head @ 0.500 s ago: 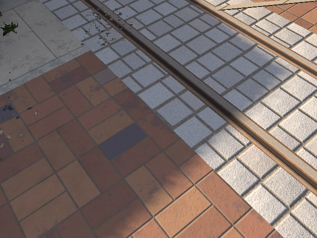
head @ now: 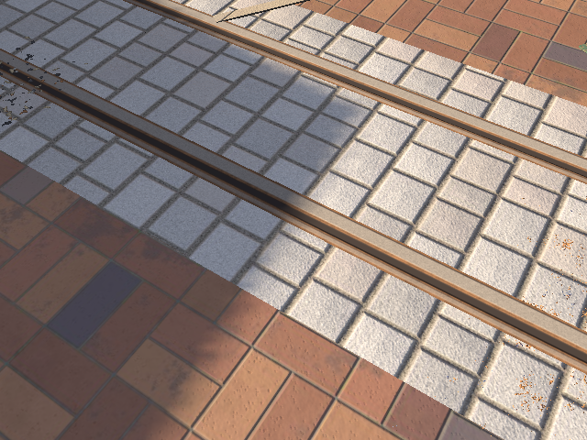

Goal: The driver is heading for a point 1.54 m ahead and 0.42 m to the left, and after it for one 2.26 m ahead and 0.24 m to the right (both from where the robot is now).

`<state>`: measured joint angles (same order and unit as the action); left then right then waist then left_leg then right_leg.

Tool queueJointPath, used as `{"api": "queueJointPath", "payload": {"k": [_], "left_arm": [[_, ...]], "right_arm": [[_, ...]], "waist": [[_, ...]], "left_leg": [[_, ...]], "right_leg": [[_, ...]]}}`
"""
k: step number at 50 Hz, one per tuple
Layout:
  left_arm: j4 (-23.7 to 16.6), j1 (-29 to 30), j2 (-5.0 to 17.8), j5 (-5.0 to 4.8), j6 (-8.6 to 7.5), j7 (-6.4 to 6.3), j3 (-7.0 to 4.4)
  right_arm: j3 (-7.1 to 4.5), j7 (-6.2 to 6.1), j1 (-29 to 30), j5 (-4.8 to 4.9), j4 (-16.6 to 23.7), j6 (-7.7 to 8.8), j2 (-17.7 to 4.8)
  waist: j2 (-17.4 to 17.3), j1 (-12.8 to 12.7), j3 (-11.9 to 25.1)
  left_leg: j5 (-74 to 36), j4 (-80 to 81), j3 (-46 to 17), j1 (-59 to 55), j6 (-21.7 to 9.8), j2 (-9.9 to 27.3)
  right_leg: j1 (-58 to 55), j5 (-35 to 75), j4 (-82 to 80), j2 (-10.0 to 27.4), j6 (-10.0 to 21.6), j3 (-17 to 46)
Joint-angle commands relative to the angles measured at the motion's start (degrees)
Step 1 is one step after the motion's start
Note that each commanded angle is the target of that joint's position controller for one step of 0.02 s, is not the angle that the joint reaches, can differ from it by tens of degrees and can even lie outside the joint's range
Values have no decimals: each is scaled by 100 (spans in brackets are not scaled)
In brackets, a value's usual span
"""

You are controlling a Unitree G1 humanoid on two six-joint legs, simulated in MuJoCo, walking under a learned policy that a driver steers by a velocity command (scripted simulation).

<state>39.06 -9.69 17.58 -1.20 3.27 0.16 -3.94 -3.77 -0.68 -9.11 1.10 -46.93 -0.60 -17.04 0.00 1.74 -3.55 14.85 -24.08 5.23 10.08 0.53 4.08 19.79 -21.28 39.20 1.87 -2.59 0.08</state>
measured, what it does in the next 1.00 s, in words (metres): walks ahead: right foot, then left foot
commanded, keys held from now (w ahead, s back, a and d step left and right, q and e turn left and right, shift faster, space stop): w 0.68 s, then no key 0.28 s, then q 0.04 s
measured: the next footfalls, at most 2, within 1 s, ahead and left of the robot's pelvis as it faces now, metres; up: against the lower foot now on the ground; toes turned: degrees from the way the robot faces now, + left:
right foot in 0.04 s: +0.03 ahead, -0.13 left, +0.00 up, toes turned -2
left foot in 0.54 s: +0.41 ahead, +0.09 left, +0.00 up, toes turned +0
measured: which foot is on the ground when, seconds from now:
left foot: down 0.00-0.04, up 0.06-0.52, down 0.54-1.00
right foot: up 0.00-0.02, down 0.04-0.56, up 0.58-0.98, down 1.00-1.00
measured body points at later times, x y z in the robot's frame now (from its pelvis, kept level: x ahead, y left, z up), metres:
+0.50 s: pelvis +0.19 -0.02 -0.02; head +0.23 -0.03 +0.43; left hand +0.17 +0.27 -0.13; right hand +0.41 -0.26 -0.10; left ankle +0.37 +0.09 -0.73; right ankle -0.01 -0.13 -0.74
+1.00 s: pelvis +0.45 -0.02 -0.01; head +0.48 -0.03 +0.44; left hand +0.64 +0.22 -0.10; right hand +0.49 -0.31 -0.14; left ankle +0.37 +0.09 -0.74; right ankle +0.58 -0.15 -0.74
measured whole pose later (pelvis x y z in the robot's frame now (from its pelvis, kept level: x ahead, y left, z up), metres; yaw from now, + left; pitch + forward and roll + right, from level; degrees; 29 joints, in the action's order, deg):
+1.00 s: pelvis +0.45 -0.02 -0.01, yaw -1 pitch +1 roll +3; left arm 42.4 -6.7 15.0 0.9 -4.3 0.6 -1.9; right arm -2.1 0.2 -15.5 0.4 -51.3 2.7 -16.1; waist 2.3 3.4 -1.6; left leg 18.8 -21.3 2.2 3.4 -1.7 -3.8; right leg 26.5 3.0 27.4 2.8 0.7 1.8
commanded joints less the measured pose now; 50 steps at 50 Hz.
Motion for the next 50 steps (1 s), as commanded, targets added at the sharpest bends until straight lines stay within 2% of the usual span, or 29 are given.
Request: {"api": "queueJointPath", "payload": {"k": [1, 2, 3, 4, 5, 6, 8, 9, 12, 16, 20, 23, 25, 26, 27, 28, 29, 30, 31, 32, 33, 35, 38, 40, 43, 46, 48, 49, 50], "left_arm": [[-112, -469, 494, 3, -155, 45, -141], [81, -975, 589, -33, -179, 6, -190], [179, -1594, 1002, -2, -217, -67, -275], [88, -1597, 1576, 80, -337, -3, -372], [31, -1395, 1194, 89, -498, 38, -283], [39, -1141, 918, 85, -603, 29, -191], [5, -819, 716, 71, -680, 2, -113], [-12, -801, 657, 104, -698, -26, -80], [51, -957, 643, 115, -742, -67, -89], [220, -1179, 733, 106, -746, -91, -113], [465, -1529, 799, 53, -734, -97, -138], [585, -1553, 866, 3, -690, -118, -172], [608, -1480, 997, 36, -639, -140, -206], [618, -1414, 1003, 56, -587, -154, -196], [602, -1459, 906, 94, -562, -178, -138], [444, -2049, 341, 139, -623, -130, 25], [553, -2114, 117, 68, -750, -109, 120], [411, -1517, 684, -127, -857, -56, -31], [257, -1033, 751, -209, -922, -26, -25], [196, -782, 679, -129, -953, -39, -12], [236, -771, 667, -30, -914, -62, -54], [373, -1072, 447, 13, -781, -74, -26], [294, -934, 314, 138, -664, -150, 4], [223, -654, 188, 186, -692, -134, 57], [126, -16, 65, 142, -756, -47, 114], [30, 252, 241, 131, -779, 19, 63], [41, 159, 400, 182, -808, 55, -4], [138, -82, 457, 231, -825, 44, -46], [191, -317, 748, 291, -852, -6, -130]], "right_arm": [[-199, 109, 144, 112, 226, 146, -993], [-72, 161, 78, 35, 162, 204, -643], [118, 244, 222, -187, 306, 275, -110], [29, 215, 571, -75, 634, 362, -362], [-105, 194, 764, 61, 647, 420, -845], [-147, 224, 664, 131, 602, 453, -922], [-169, 226, 495, 32, 415, 508, -876], [-164, 247, 471, 3, 372, 529, -808], [-109, 275, 487, -34, 345, 539, -592], [6, 301, 1005, -23, 550, 537, -361], [88, 414, 1541, 15, 799, 596, -306], [76, 491, 1505, 12, 880, 649, -428], [-14, 453, 1023, -5, 798, 643, -643], [-124, 395, 305, -10, 618, 625, -830], [-229, 317, -628, -12, 390, 594, -1065], [-353, 254, -1424, -150, 277, 562, -1576], [-274, 300, -1628, -79, 163, 571, -1305], [-162, 284, -1196, -13, 191, 576, -1000], [-122, 247, -815, -36, 266, 559, -841], [-91, 240, -474, -88, 291, 569, -746], [-42, 248, -264, -164, 339, 613, -567], [-28, 261, -88, -195, 347, 666, -515], [-45, 238, -76, -164, 195, 743, -647], [-46, 178, -85, -154, 144, 692, -685], [-40, 113, -434, -125, 12, 580, -766], [-40, 86, -576, -77, -126, 447, -829], [-40, 59, -487, -40, -171, 360, -830], [-15, 51, -450, -12, -191, 324, -761], [34, 54, -684, -76, -218, 328, -620]], "waist": [[-765, -311, 439], [-449, -527, 619], [925, -684, 928], [1588, -726, 669], [969, -771, 329], [1011, -603, -22], [828, -443, -240], [779, -389, -217], [533, -378, -62], [540, -533, -213], [468, -665, -465], [519, -495, -401], [727, -200, 68], [756, 199, 581], [674, 618, 1241], [-480, 508, 2244], [-1493, 486, 2940], [-1083, 526, 1997], [-695, 403, 1225], [-250, 179, 701], [-264, -19, 512], [-394, -259, 416], [-343, -412, 232], [-347, -358, 309], [-319, -24, 472], [-401, 47, 529], [-417, -95, 575], [-339, -255, 632], [-23, -289, 834]], "left_leg": [[718, 622, -884, 566, -1009, 1054], [867, 12, -587, 1072, -731, 823], [1586, -1989, 82, 2058, -217, 269], [2229, -3117, -101, 3427, -39, -329], [1906, -3792, -595, 3652, -83, 10], [1274, -3826, -690, 3794, -190, 184], [346, -3568, -712, 3717, -200, 330], [-37, -3465, -702, 3564, -170, 357], [-846, -2964, -581, 3509, 25, 264], [-1645, -1690, -457, 3109, 176, 79], [-1867, -889, -381, 2895, 10, -75], [-1528, -551, -408, 2711, -253, -152], [-1125, -583, -192, 1907, -459, -447], [-1092, -538, -15, 929, -628, -660], [-1213, -698, -215, -640, -833, -461], [-380, -716, -2518, -3006, -1627, 1074], [690, 465, -4862, -3573, -2086, 1810], [1352, 817, -4486, -2924, -1800, 1662], [1177, 918, -3640, -2041, -1597, 1480], [637, 1091, -3048, -1121, -1495, 1284], [89, 1220, -2608, -542, -1415, 1055], [-777, 1511, -2148, 85, -1501, 902], [-3362, 1490, -1240, 501, -1586, 816], [-3969, 1370, -703, 487, -1416, 535], [-3720, 1243, -489, 184, -1220, 393], [-3359, 930, -722, -348, -1151, 636], [-3124, 471, -883, -553, -1010, 711], [-2977, 70, -930, -491, -873, 573], [-2650, -523, -859, -303, -613, 215]], "right_leg": [[-1464, 630, -1417, -318, 407, -453], [-2369, 593, -1632, -199, 536, -160], [-3268, 894, -1988, 1078, 882, 1557], [-2933, -200, -2616, 2099, 1907, 3562], [-2617, -784, -2830, 2006, 2054, 3476], [-2410, -1051, -2921, 1734, 1848, 2937], [-2245, -344, -3111, 1333, 1541, 2212], [-2160, 250, -3182, 1215, 1459, 1917], [-2219, 1400, -3266, 1049, 1445, 1289], [-1900, 1780, -3357, 890, 1370, 741], [-1995, 1920, -3360, 1085, 1379, 624], [-2460, 2661, -3029, 1292, 1255, 600], [-2699, 4633, -2329, 1263, 1126, 508], [-2621, 5700, -1418, 1082, 1005, 329], [-1870, 5533, -196, 847, 815, 194], [296, 3266, 2060, 182, 456, 51], [1265, -989, 3462, -676, 308, 683], [1949, -956, 3972, -316, 397, 1008], [2087, -543, 3854, 10, 491, 744], [1967, -75, 3412, 299, 516, 563], [1648, 236, 3051, 512, 526, 567], [1164, 443, 2810, 610, 435, 535], [1112, 654, 2059, 573, 118, 334], [957, 1413, 1145, 507, 40, 192], [596, 2589, -107, 237, 51, 43], [521, 2586, -675, 132, 163, 172], [293, 2353, -1035, 57, 327, 194], [-166, 2644, -1419, -14, 424, 140], [-874, 4295, -1614, 253, 578, 346]]}}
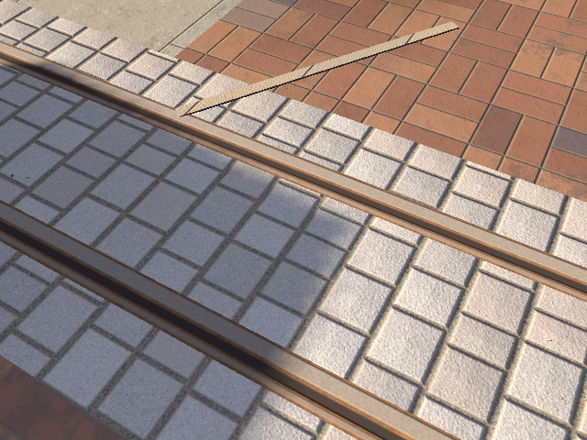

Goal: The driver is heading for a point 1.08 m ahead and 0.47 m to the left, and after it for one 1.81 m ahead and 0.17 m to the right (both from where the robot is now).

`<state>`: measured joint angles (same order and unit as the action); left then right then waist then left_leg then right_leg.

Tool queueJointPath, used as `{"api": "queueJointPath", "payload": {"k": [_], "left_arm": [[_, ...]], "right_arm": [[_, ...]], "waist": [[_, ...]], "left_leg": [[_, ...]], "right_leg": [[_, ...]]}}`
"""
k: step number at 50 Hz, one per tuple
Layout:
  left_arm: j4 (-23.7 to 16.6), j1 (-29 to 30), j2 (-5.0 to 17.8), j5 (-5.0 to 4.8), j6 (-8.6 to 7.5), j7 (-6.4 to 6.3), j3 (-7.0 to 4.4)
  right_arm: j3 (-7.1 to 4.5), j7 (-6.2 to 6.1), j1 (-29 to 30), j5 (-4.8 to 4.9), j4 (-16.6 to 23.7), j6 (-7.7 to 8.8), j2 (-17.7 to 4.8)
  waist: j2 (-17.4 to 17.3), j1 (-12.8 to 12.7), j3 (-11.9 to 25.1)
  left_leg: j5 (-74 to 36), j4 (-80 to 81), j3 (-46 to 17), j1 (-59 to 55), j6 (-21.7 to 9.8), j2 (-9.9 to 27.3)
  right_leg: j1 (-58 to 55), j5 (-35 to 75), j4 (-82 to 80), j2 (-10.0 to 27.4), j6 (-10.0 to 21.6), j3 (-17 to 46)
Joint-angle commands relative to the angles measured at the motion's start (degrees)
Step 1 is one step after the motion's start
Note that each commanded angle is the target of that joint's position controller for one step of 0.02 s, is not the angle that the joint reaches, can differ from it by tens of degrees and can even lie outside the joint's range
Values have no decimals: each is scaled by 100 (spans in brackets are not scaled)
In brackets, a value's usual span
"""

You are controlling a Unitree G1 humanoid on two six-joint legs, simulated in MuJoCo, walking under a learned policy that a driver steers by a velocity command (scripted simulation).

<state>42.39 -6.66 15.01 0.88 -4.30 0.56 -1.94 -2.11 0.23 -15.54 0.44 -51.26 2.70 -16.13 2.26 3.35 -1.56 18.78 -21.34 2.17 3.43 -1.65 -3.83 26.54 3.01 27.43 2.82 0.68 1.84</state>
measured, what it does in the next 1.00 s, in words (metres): walks ahead, turning left: left foot, then right foot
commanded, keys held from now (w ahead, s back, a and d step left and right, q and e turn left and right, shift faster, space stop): q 0.30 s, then w+q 0.70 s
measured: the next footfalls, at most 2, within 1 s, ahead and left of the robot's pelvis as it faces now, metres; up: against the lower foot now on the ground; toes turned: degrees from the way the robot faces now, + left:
left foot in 0.40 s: +0.07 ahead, +0.12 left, +0.00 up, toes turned +14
right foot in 0.88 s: +0.41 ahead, +0.00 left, +0.00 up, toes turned +31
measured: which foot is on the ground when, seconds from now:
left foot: down 0.00-0.02, up 0.04-0.38, down 0.40-0.90, up 0.92-1.00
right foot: down 0.00-0.38, up 0.40-0.86, down 0.88-1.00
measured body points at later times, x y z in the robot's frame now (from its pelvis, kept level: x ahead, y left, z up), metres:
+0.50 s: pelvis +0.06 +0.03 +0.01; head +0.07 +0.07 +0.45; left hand +0.17 +0.34 -0.11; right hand +0.17 -0.24 -0.10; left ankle +0.03 +0.11 -0.73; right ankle +0.14 -0.12 -0.68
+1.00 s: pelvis +0.29 +0.07 +0.00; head +0.32 +0.09 +0.45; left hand +0.31 +0.39 -0.10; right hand +0.48 -0.16 -0.12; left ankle +0.12 +0.12 -0.65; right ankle +0.38 -0.02 -0.73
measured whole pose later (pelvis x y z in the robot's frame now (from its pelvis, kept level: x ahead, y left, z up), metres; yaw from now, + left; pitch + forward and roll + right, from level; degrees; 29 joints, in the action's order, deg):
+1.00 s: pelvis +0.29 +0.07 +0.00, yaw +32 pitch +2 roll -2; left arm 45.5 -5.6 15.2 -0.1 -6.5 1.1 -3.9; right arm -3.9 -1.5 -21.7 2.0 -44.0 1.5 -17.3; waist -2.4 2.3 -0.9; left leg 24.3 -65.3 -6.1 21.4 -1.2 -0.1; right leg 17.0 -10.9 25.4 -1.7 0.4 -1.8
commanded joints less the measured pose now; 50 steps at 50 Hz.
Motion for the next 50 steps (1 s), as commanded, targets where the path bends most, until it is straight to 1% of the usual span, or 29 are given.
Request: {"api": "queueJointPath", "payload": {"k": [1, 2, 3, 4, 5, 7, 8, 12, 15, 17, 18, 19, 20, 21, 22, 23, 25, 27, 32, 38, 41, 43, 44, 45, 46, 47, 48, 49, 50], "left_arm": [[-185, -821, 1372, 171, -81, -98, -392], [-168, -999, 1065, 129, 39, -131, -333], [-178, -1102, 814, 34, 117, -119, -260], [-176, -913, 932, -30, 177, -138, -296], [-226, -585, 900, -42, 208, -170, -279], [-258, 40, 854, 10, 249, -215, -276], [-243, 206, 838, 46, 270, -231, -285], [-158, 420, 840, 29, 297, -321, -324], [-48, 378, 972, -23, 360, -350, -370], [-4, 467, 1099, -177, 410, -314, -422], [18, 502, 1029, -237, 427, -297, -416], [39, 540, 789, -234, 443, -276, -373], [-22, 666, 317, -163, 449, -205, -262], [-390, 1122, 364, -182, 345, -176, -287], [-440, 1333, 767, -290, 202, -158, -387], [-339, 1090, 983, -299, 116, -155, -474], [-77, 850, 932, -71, 35, -195, -514], [-32, 906, 713, -73, -32, -122, -483], [-95, 1225, 504, -140, -127, -13, -413], [-385, 1869, 507, -213, -276, 138, -304], [-350, 1517, 736, -232, -365, 166, -352], [-95, 565, 1006, -202, -411, 116, -478], [59, -324, 1268, -135, -424, 64, -572], [170, -1307, 1781, -36, -368, 5, -696], [325, -1375, 1578, -88, -311, 66, -632], [221, -982, 1036, -141, -282, 57, -483], [158, -685, 789, -133, -232, 28, -415], [177, -456, 636, -99, -198, 21, -360], [204, -327, 520, -56, -194, 8, -318]], "right_arm": [[-24, -1, -567, -157, 255, 65, -417], [80, -7, -859, -60, 181, 49, -180], [-42, -15, -470, 78, 249, -36, -639], [-150, -57, -140, 146, 381, -147, -876], [-193, -124, 14, 139, 408, -277, -871], [-233, -232, -39, 101, 449, -528, -748], [-233, -258, -126, 83, 457, -595, -660], [-223, -215, -14, 24, 653, -642, -495], [-260, -107, 110, 13, 814, -630, -591], [-318, -31, -212, 31, 730, -630, -622], [-373, -13, -503, 18, 588, -638, -658], [-437, -19, -901, 25, 409, -633, -717], [-534, -104, -1361, 15, 347, -588, -1102], [-566, -63, -1087, -77, 650, -395, -1711], [-506, -78, -606, -214, 810, -197, -1473], [-446, -118, -248, -157, 866, -66, -1283], [-375, -164, -196, 24, 838, -13, -1013], [-322, -203, -543, 17, 769, 31, -842], [-351, -250, -1026, 36, 692, 67, -866], [-422, -251, -1305, 111, 643, -32, -988], [-458, -251, -1113, 129, 723, -93, -1049], [-421, -247, -854, 115, 848, -115, -916], [-340, -215, -694, 41, 980, -98, -689], [-216, -202, -1025, 13, 1175, -46, -255], [-178, -213, -1400, 166, 1279, 24, -272], [-318, -208, -1091, 262, 1162, 32, -839], [-353, -196, -624, 229, 1210, 13, -960], [-353, -183, -390, 164, 1249, 3, -866], [-371, -153, -268, 117, 1293, -24, -778]], "waist": [[556, -229, 1318], [1239, -379, 1976], [908, -605, 1960], [620, -592, 1562], [389, -508, 1207], [587, -226, 715], [690, -160, 607], [657, -191, 736], [599, -247, 863], [536, -49, 883], [436, 72, 822], [49, 203, 611], [-1419, 317, 209], [-1911, 253, -241], [-1426, 153, -488], [-1376, -131, -553], [-1053, -205, -300], [-901, -152, -83], [-982, 20, -38], [-1048, 304, -318], [-1263, 80, -180], [-1293, -421, 259], [-1026, -846, 985], [355, -948, 2100], [1760, -707, 2242], [986, -734, 1287], [536, -732, 681], [278, -629, 295], [330, -520, 107]], "left_leg": [[-1207, -1807, -462, 1314, -94, 594], [1552, -3062, -374, 2132, 205, 191], [2430, -3813, -656, 2463, 288, 235], [2228, -4350, -618, 2839, 334, 336], [1898, -4490, -586, 2983, 398, 480], [1247, -4220, -499, 2555, 542, 674], [1040, -4113, -338, 2303, 591, 634], [454, -3202, -142, 1808, 495, 757], [246, -2587, -11, 1547, 323, 768], [-129, -1817, 256, 973, 42, 634], [-160, -1464, 401, 528, -144, 454], [237, -1085, 173, 128, -377, 425], [1534, 101, -1733, -97, -946, 1540], [3052, 1340, -4429, 302, -1825, 2434], [3287, 1767, -4410, 482, -1736, 2492], [2722, 1669, -3919, 473, -1413, 2328], [1557, 1405, -2972, 252, -980, 1906], [677, 1351, -2480, 19, -897, 1654], [-380, 1213, -2025, -229, -877, 1427], [-689, 830, -2294, -124, -976, 1462], [-1375, 504, -2550, 2, -872, 1519], [-2316, -238, -2435, 221, -656, 1241], [-2303, -1477, -2128, 814, -452, 895], [-670, -3504, -1432, 2547, -29, 159], [1600, -4750, -1272, 3781, 66, 37], [1179, -5246, -1343, 4196, 61, 475], [692, -5209, -1118, 4148, 52, 717], [349, -4983, -1036, 3968, 58, 873], [124, -4756, -1031, 3793, 43, 1022]], "right_leg": [[-3072, 3959, 152, 1173, 779, 982], [-3807, 4098, 138, 2020, 1576, 1879], [-3541, 3182, -98, 1997, 1641, 2033], [-3169, 2090, -360, 1883, 1503, 1848], [-2670, 1142, -608, 1733, 1374, 1580], [-1482, -329, -1124, 1453, 1208, 1020], [-1099, -569, -1263, 1330, 1199, 716], [-939, -506, -1283, 1365, 1240, 87], [-1211, -540, -1155, 1574, 1210, 14], [-959, -2138, -1146, 1521, 944, -133], [-610, -3068, -962, 1366, 720, -288], [-73, -3780, -205, 1062, 415, -611], [1078, -4087, 1971, 344, -90, -1306], [2406, -3987, 2870, -398, -171, -327], [2519, -3287, 3151, -116, -10, 257], [2459, -2556, 3020, -14, 66, 313], [2072, -1666, 2633, 92, -59, 278], [1775, -991, 2308, -30, -155, 209], [1427, -287, 1097, -224, -343, 187], [973, -527, 68, -325, -403, 141], [111, -777, -174, -414, -255, 91], [-1225, -721, -514, -439, 24, -13], [-2685, -783, -340, 129, 348, 442], [-4927, -1478, -251, 1503, 1006, 2326], [-5249, -2482, -1005, 2232, 1460, 4216], [-4457, -2947, -1169, 2026, 1256, 3586], [-3693, -2466, -1208, 1749, 1053, 2587], [-3025, -1843, -1357, 1485, 963, 1975], [-2605, -1416, -1488, 1308, 898, 1528]]}}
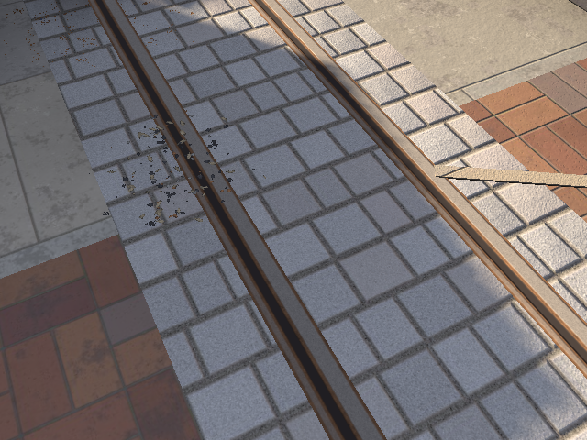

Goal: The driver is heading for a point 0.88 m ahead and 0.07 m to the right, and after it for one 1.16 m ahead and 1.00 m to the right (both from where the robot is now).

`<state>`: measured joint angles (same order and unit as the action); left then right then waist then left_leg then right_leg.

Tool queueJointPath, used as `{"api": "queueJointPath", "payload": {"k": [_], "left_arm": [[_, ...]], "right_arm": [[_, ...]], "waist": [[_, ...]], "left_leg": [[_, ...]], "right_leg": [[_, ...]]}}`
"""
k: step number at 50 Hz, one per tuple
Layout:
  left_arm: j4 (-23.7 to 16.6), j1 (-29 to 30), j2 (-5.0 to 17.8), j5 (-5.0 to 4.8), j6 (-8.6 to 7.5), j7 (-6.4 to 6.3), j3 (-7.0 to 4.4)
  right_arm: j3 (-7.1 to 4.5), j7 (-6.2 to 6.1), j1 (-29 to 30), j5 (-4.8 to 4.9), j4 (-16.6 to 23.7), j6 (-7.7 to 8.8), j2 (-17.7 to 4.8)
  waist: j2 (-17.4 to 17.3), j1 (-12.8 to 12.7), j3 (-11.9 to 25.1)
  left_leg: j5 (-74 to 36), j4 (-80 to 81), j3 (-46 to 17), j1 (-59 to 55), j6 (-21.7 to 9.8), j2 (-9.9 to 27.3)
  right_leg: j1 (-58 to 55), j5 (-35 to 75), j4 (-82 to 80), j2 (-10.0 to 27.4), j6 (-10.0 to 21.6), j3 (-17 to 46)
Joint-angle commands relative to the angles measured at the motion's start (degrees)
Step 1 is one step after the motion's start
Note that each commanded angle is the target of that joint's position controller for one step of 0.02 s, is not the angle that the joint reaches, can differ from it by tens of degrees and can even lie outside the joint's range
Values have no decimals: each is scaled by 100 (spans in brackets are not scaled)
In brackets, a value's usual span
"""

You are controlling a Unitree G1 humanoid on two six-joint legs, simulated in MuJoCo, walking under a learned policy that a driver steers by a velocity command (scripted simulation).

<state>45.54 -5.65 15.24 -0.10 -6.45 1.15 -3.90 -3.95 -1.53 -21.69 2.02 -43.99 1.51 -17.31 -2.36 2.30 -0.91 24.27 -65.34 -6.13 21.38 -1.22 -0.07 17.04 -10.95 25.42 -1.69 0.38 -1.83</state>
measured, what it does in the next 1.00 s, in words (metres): walks ahead: left foot, then right foot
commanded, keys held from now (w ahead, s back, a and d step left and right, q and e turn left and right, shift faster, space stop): w+q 0.14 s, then w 0.32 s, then w+e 0.54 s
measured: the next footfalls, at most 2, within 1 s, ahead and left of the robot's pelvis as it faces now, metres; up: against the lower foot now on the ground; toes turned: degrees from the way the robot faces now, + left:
left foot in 0.34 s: +0.35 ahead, +0.17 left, +0.00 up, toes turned +12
right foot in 0.90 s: +0.69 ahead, -0.02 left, +0.00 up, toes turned -2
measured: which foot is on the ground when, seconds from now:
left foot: up 0.00-0.32, down 0.34-0.88, up 0.90-1.00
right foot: down 0.00-0.34, up 0.36-0.88, down 0.90-1.00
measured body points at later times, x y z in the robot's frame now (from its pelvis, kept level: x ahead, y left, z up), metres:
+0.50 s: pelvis +0.28 +0.08 +0.00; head +0.32 +0.09 +0.45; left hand +0.31 +0.37 -0.13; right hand +0.47 -0.16 -0.10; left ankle +0.31 +0.16 -0.74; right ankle +0.22 -0.10 -0.64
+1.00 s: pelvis +0.58 +0.05 -0.01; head +0.63 +0.04 +0.44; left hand +0.74 +0.32 -0.11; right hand +0.67 -0.23 -0.13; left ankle +0.44 +0.19 -0.64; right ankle +0.65 -0.02 -0.74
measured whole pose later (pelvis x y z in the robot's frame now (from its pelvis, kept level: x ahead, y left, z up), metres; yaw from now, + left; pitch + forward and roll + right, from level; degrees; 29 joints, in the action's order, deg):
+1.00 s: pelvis +0.58 +0.05 -0.01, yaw -4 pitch +2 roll +0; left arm 42.5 -9.9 17.4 -1.3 -3.6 2.5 -3.7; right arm -2.7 -0.3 -15.0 0.8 -43.6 5.5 -16.5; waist -0.1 -0.1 -3.3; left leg 25.4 -68.3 -1.1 18.1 0.1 0.6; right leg 24.3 -10.2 32.5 -4.8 5.8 -0.8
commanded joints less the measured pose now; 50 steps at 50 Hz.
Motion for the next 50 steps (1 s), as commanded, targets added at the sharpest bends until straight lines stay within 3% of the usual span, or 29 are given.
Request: {"api": "queueJointPath", "payload": {"k": [1, 3, 5, 9, 13, 15, 16, 17, 18, 19, 20, 21, 22, 23, 24, 25, 27, 30, 35, 40, 42, 43, 44, 45, 46, 47, 48, 49, 50], "left_arm": [[-70, -377, 525, 69, 12, -63, -124], [13, -383, 612, 29, -37, -67, -153], [60, -386, 777, 10, -58, -74, -195], [99, -490, 946, -43, -17, -83, -204], [320, -1017, 1225, -180, 88, -64, -249], [377, -1082, 1401, -214, 170, -84, -280], [401, -1054, 1439, -210, 220, -100, -269], [406, -1099, 1315, -176, 244, -126, -201], [255, -1219, 949, 28, 217, -132, -41], [184, -1976, 318, 44, 103, -20, 177], [247, -1341, 1002, -175, 9, 30, 15], [-13, -754, 1098, -315, -37, 45, -22], [-40, -604, 977, -243, -59, 2, 15], [-2, -590, 964, -134, -39, -27, -6], [74, -816, 917, -140, 32, -14, -9], [146, -976, 815, -153, 112, -9, 6], [191, -1007, 634, -136, 256, -24, 41], [49, -547, 566, -110, 328, -49, 52], [-207, 207, 415, -91, 239, 84, 118], [-586, 669, 457, -87, 224, 262, 123], [-656, 412, 626, -90, 248, 305, 36], [-586, -70, 798, -95, 274, 296, -64], [-393, -940, 1074, -113, 287, 245, -231], [-262, -1845, 1579, -129, 345, 134, -414], [-320, -1776, 2029, -174, 315, 115, -474], [-409, -1941, 1528, -145, 276, 116, -347], [-407, -1719, 1269, -107, 239, 96, -285], [-482, -1365, 1145, -121, 221, 82, -248], [-571, -1003, 960, -111, 231, 66, -193]], "right_arm": [[-166, 66, 322, -19, 606, 60, -514], [-105, 116, 453, -9, 739, 5, -276], [-66, 147, 697, -55, 913, -2, -222], [42, 307, 1366, -83, 1137, 104, -77], [47, 405, 1939, -86, 1398, 134, -155], [-61, 412, 1757, -134, 1423, 126, -397], [-177, 398, 1189, -144, 1289, 106, -595], [-336, 339, 315, -126, 1024, 69, -868], [-479, 223, -586, -125, 868, -1, -1361], [-447, 247, -400, -121, 888, 36, -1703], [-296, 301, -428, -140, 978, 97, -1083], [-230, 318, -102, -165, 927, 160, -959], [-194, 314, 267, -155, 913, 200, -859], [-148, 317, 547, -191, 923, 224, -697], [-109, 305, 703, -259, 943, 259, -577], [-105, 300, 772, -263, 923, 304, -520], [-121, 283, 814, -236, 793, 411, -553], [-151, 216, 695, -300, 585, 480, -600], [-179, 143, 563, -268, 358, 479, -723], [-254, 89, 275, -151, 77, 282, -843], [-300, 19, 401, -141, 106, 174, -1008], [-310, -24, 463, -148, 135, 111, -1063], [-281, -67, 539, -140, 174, 60, -1026], [-181, -104, 395, -239, 291, 99, -836], [82, 35, -274, -373, 535, 286, 4], [26, 135, 356, -139, 536, 514, -496], [-29, 190, 876, 53, 707, 640, -733], [-2, 160, 1053, -22, 747, 708, -687], [-41, 118, 1151, -185, 733, 712, -722]], "waist": [[901, -324, -29], [859, -274, -139], [722, -266, -203], [539, -477, -267], [488, -561, -384], [645, -296, -131], [673, 100, 238], [611, 546, 704], [-177, 803, 1449], [-1436, 101, 2398], [-559, 524, 2363], [-481, 472, 1373], [-72, 242, 876], [-21, 50, 564], [-126, -151, 527], [-126, -245, 518], [-72, -346, 304], [-12, -232, -55], [13, 79, -336], [1, 196, -447], [-236, -38, -131], [-334, -315, 213], [-216, -799, 689], [442, -1123, 1319], [1789, -413, 1905], [1115, -933, 2321], [863, -988, 1479], [344, -766, 983], [186, -546, 595]], "left_leg": [[-558, -250, -139, 1801, 0, 734], [-684, -7, 5, 1870, 43, 798], [-1027, 488, 78, 2041, 115, 815], [-2301, 2053, 450, 1518, 30, 647], [-2164, 2938, 667, 1288, -205, 381], [-1700, 3150, 887, 723, -409, 74], [-1733, 3342, 1025, -135, -553, -121], [-1985, 3487, 1047, -1518, -704, -279], [-2337, 3229, -333, -3319, -1012, 761], [-1110, 4050, -3376, -4604, -2026, 2138], [-726, 4534, -3555, -4411, -1842, 2100], [-1220, 4658, -2638, -3669, -1624, 1899], [-1906, 4712, -1987, -2855, -1476, 1674], [-2465, 4844, -1468, -2195, -1397, 1475], [-2640, 5038, -1163, -1785, -1364, 1399], [-2616, 5249, -993, -1584, -1390, 1374], [-2729, 5594, -547, -1264, -1407, 1380], [-2668, 5866, 100, -1268, -1268, 1287], [-2586, 6017, 1004, -1455, -928, 1165], [-3538, 5437, 1250, -2691, -775, 1538], [-5489, 4682, 1416, -2939, -616, 1558], [-6406, 3939, 1516, -2923, -509, 1492], [-6537, 2744, 1699, -2494, -316, 1264], [-4806, 961, 1714, -1127, -58, 1012], [760, -989, 1042, 1497, 350, -307], [935, -1522, -66, 2188, 217, -251], [405, -1367, -55, 2593, 83, 49], [-71, -873, 4, 2433, 27, 309], [-302, -368, 55, 2093, 73, 462]], "right_leg": [[-1368, 222, -1426, 1667, 913, 1560], [-1143, 800, -1631, 1670, 1022, 1097], [-1133, 1370, -1744, 1715, 1108, 715], [-1056, 1724, -1781, 1425, 939, -148], [-1714, 2239, -1632, 1698, 860, -278], [-2075, 3823, -990, 1775, 759, -401], [-2029, 4585, -187, 1691, 645, -578], [-1466, 4587, 934, 1485, 474, -766], [-62, 2377, 2842, 1186, 240, -865], [1720, -2314, 4687, 188, 16, -134], [2174, -2288, 5157, 343, 95, 664], [2572, -1832, 5127, 538, 152, 547], [2464, -1326, 4739, 793, 163, 514], [2204, -1039, 4392, 942, 128, 492], [1829, -806, 4273, 1066, 97, 564], [1655, -672, 4149, 1098, 48, 564], [1693, -390, 3876, 1125, -71, 551], [2169, 506, 3120, 1059, -195, 717], [1916, 1927, 1456, 755, -123, 382], [2327, 1096, 866, 577, 204, 122], [1816, 437, 885, 257, 418, -220], [1173, 193, 914, 20, 551, -389], [-65, 420, 640, -237, 757, -428], [-1848, 573, 582, 509, 1142, 869], [-3804, -461, 48, 1917, 2345, 4219], [-4174, -1045, -682, 2014, 2340, 4970], [-3629, -726, -797, 1869, 2046, 4091], [-2788, -179, -795, 1632, 1853, 3449], [-1971, 521, -863, 1426, 1743, 2936]]}}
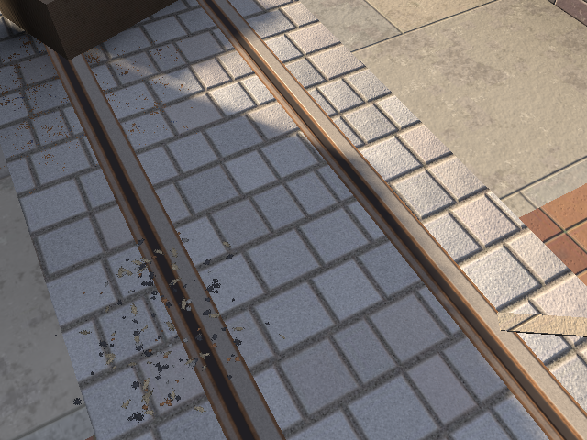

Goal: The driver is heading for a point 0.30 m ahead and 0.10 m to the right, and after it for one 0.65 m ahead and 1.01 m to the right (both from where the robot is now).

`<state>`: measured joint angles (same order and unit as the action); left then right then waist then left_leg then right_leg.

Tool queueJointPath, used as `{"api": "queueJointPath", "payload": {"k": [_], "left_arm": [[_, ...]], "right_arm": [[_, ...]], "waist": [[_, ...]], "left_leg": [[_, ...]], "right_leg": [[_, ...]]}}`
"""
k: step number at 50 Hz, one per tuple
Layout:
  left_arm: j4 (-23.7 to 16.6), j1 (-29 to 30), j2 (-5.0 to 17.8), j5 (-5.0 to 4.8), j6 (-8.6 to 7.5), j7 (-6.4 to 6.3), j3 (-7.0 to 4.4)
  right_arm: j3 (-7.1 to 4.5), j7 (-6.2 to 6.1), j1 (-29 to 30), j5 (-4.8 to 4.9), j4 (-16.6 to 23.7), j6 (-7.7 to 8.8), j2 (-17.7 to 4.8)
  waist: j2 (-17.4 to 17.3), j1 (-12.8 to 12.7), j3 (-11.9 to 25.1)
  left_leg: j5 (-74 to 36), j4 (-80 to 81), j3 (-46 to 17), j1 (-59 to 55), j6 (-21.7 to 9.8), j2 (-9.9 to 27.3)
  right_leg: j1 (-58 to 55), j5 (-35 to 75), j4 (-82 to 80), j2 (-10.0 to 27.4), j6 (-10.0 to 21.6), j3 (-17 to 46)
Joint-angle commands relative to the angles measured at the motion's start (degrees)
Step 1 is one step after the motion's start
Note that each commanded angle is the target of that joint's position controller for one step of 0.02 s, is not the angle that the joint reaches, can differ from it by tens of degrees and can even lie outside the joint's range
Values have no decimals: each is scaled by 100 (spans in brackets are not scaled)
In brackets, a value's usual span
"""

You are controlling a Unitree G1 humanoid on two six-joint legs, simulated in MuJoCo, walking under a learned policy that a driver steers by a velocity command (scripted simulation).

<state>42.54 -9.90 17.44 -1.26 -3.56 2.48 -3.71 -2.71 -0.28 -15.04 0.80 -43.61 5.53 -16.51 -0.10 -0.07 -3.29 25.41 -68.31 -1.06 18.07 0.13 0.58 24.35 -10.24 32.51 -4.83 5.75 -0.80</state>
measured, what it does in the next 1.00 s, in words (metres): walks ahead, turning right: left foot, then right foot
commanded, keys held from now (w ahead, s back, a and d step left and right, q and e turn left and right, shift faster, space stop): w+e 1.00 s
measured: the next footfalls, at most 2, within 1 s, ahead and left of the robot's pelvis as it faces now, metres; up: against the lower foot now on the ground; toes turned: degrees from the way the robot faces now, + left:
left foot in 0.36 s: +0.41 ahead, +0.12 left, +0.00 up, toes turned -17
right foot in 0.88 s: +0.57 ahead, -0.24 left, +0.00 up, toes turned -33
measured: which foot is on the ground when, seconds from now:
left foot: up 0.00-0.34, down 0.36-0.88, up 0.90-1.00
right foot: down 0.00-0.38, up 0.40-0.86, down 0.88-1.00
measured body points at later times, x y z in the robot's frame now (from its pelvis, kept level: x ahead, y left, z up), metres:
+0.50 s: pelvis +0.30 +0.03 +0.01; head +0.32 +0.03 +0.46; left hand +0.47 +0.28 -0.11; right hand +0.37 -0.27 -0.08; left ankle +0.37 +0.13 -0.73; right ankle +0.18 -0.06 -0.63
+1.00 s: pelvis +0.52 -0.12 +0.00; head +0.56 -0.16 +0.45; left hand +0.81 +0.01 -0.08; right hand +0.45 -0.42 -0.11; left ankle +0.53 +0.07 -0.63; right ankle +0.53 -0.21 -0.73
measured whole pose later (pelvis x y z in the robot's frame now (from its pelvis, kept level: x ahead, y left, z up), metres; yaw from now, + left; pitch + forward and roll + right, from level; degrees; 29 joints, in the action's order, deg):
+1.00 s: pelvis +0.52 -0.12 +0.00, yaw -36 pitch +1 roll +1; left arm 36.1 -11.8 17.3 -1.0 -2.1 2.0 -4.0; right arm -2.9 0.2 -13.0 0.6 -43.5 6.1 -17.8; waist -0.7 0.6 -4.0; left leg 23.0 -68.2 -1.4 22.7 0.6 3.3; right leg 21.9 -10.3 30.8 -4.8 5.2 0.2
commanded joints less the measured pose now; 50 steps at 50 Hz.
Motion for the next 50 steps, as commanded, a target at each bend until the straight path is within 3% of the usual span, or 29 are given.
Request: {"api": "queueJointPath", "payload": {"k": [1, 4, 6, 9, 13, 15, 17, 18, 19, 20, 21, 22, 23, 25, 27, 29, 35, 39, 41, 42, 43, 44, 45, 46, 47, 48, 49, 50], "left_arm": [[-378, -400, 632, 86, -58, -97, -162], [-439, -329, 718, 67, -56, -172, -189], [-404, -428, 880, 37, -43, -248, -239], [-332, -650, 919, -12, 31, -317, -260], [-207, -1047, 879, -51, 122, -349, -259], [-218, -1018, 865, -29, 148, -363, -267], [-289, -853, 736, 1, 163, -350, -235], [-384, -812, 447, 55, 139, -318, -127], [-514, -1413, 47, 40, 91, -324, -4], [-587, -1706, 271, -88, 49, -314, 18], [-498, -1312, 801, -127, 75, -318, -114], [-591, -791, 912, -61, 112, -316, -156], [-677, -537, 830, 5, 127, -307, -163], [-731, -528, 619, -22, 178, -252, -171], [-779, -511, 383, -38, 240, -227, -122], [-884, -302, 292, 5, 262, -221, -89], [-1050, 547, 130, 5, 161, -38, -1], [-1286, 999, 203, -16, 163, 81, -25], [-1311, 769, 394, 21, 197, 96, -129], [-1220, 289, 572, 28, 223, 82, -233], [-972, -650, 845, 9, 251, 28, -406], [-757, -1596, 1287, -20, 316, -91, -584], [-857, -1275, 1903, -48, 241, -112, -611], [-990, -1486, 1401, -20, 150, -79, -481], [-892, -1282, 1100, 15, 67, -64, -384], [-895, -957, 950, 1, 30, -70, -329], [-950, -576, 798, 26, 31, -85, -276], [-1034, -361, 683, 98, 27, -108, -224]], "right_arm": [[-201, -11, 394, -117, 702, 257, -830], [-170, -14, 237, -167, 726, 76, -624], [-103, -27, 600, -189, 849, 28, -467], [-27, 17, 1240, -157, 974, 64, -302], [-91, 112, 1684, -38, 1105, 145, -494], [-165, 141, 1551, -24, 1085, 194, -647], [-282, 110, 838, -45, 911, 248, -813], [-365, 67, 118, -149, 839, 276, -1036], [-479, 30, -581, -257, 761, 236, -1512], [-487, 88, -806, -124, 585, 163, -1419], [-354, 69, -486, -73, 700, 133, -886], [-287, 41, -219, -93, 724, 79, -683], [-239, 39, 6, -129, 693, 53, -587], [-189, 28, 200, -163, 614, 66, -454], [-220, 36, 199, -110, 510, 114, -494], [-282, 31, 165, -110, 396, 133, -662], [-345, -10, 31, -68, 133, 28, -928], [-411, -9, -217, 49, -53, -91, -1135], [-466, -39, -186, 106, -64, -163, -1312], [-487, -60, -156, 130, -59, -209, -1382], [-451, -83, -96, 145, -33, -236, -1308], [-327, -100, -210, -15, 68, -208, -1014], [-62, -24, -699, -223, 440, -61, -214], [-139, 56, -81, -6, 490, 138, -774], [-191, 94, 395, 176, 647, 232, -980], [-156, 63, 442, 94, 621, 281, -905], [-181, 25, 438, -66, 560, 281, -912], [-212, 29, 337, -121, 531, 224, -947]], "waist": [[96, -110, 734], [175, 92, 540], [196, 8, 381], [390, -278, 344], [507, -444, 368], [640, -311, 381], [710, 113, 628], [445, 464, 1292], [-791, 405, 2174], [-1976, 316, 2360], [-1094, 460, 1536], [-618, 490, 947], [-401, 383, 550], [-617, 163, 262], [-644, 112, 212], [-489, 114, 164], [-313, 401, 34], [-346, 458, -111], [-519, 207, 139], [-564, -103, 440], [-443, -625, 916], [161, -982, 1445], [1589, -171, 1969], [926, -703, 2516], [694, -710, 1618], [254, -447, 1131], [122, -206, 826], [221, -11, 715]], "left_leg": [[-570, 128, -487, 2008, -15, 491], [-753, 875, -303, 1698, 238, 520], [-1412, 1678, -171, 1638, 392, 421], [-2718, 3073, -89, 1142, 447, 113], [-2892, 3898, -271, 897, 356, -89], [-2467, 4052, -372, 767, 186, -72], [-2317, 4361, -242, -223, -99, -58], [-2188, 4204, -732, -1514, -428, 550], [-1575, 4320, -2718, -3554, -1169, 1860], [-92, 4899, -4669, -3975, -1644, 2521], [624, 5092, -4061, -3324, -1397, 2270], [189, 5126, -3094, -2597, -1149, 1995], [-527, 5260, -2447, -1929, -1065, 1743], [-1331, 5554, -1562, -1234, -970, 1417], [-1798, 5782, -1062, -1056, -1065, 1389], [-2251, 5919, -709, -1116, -1166, 1470], [-2915, 5927, 498, -1435, -923, 1294], [-3552, 5663, 809, -2042, -777, 1515], [-5408, 4952, 1032, -2286, -660, 1535], [-6257, 4192, 1160, -2265, -587, 1480], [-6311, 3019, 1338, -1787, -418, 1297], [-4357, 1250, 1330, -317, -168, 1069], [871, -676, 688, 2142, 153, -146], [853, -1205, -461, 2737, 83, -99], [250, -1031, -417, 3131, -16, 153], [-251, -507, -398, 2861, -54, 397], [-509, -24, -385, 2464, -1, 544], [-697, 203, -419, 2073, 42, 637]], "right_leg": [[-2171, 986, -1696, 1600, 1201, 2553], [-1390, 1762, -1915, 1410, 1234, 2041], [-1035, 1839, -1971, 1191, 1103, 1690], [-791, 1351, -1821, 833, 751, 1397], [-1283, 697, -1414, 1046, 599, 1995], [-1626, 661, -1065, 1215, 500, 2369], [-1574, 1061, -419, 1032, 296, 2381], [-1142, 851, 756, 737, 103, 2077], [469, -966, 2690, -47, -298, 1306], [1775, -2462, 3862, 51, -433, 1081], [2129, -1971, 4306, 404, -491, 1185], [2102, -1499, 4308, 596, -522, 946], [1957, -1189, 4080, 754, -541, 870], [1560, -866, 3669, 1005, -545, 798], [1521, -739, 3394, 1081, -594, 672], [1710, -433, 2962, 1136, -671, 652], [1390, 1133, 1117, 1033, -602, 211], [1267, 717, 472, 880, -343, -83], [694, 103, 358, 545, -100, -385], [30, -82, 264, 309, 59, -531], [-1313, 282, -89, 75, 281, -564], [-3117, 351, -127, 705, 618, 559], [-4696, -666, -756, 2156, 1710, 3987], [-4860, -1423, -1481, 2384, 1813, 4859], [-4258, -1035, -1579, 2214, 1529, 3997], [-3394, -447, -1565, 1943, 1315, 3302], [-2625, 235, -1603, 1719, 1172, 2792], [-2117, 767, -1720, 1565, 1133, 2492]]}}
Velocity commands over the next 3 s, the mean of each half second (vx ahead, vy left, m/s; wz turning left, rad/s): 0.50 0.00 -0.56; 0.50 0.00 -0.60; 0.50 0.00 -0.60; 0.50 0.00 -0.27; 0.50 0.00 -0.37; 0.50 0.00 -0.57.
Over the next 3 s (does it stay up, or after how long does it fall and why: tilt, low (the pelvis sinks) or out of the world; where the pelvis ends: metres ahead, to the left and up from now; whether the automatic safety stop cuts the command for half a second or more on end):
stays up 1.05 -0.94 0.01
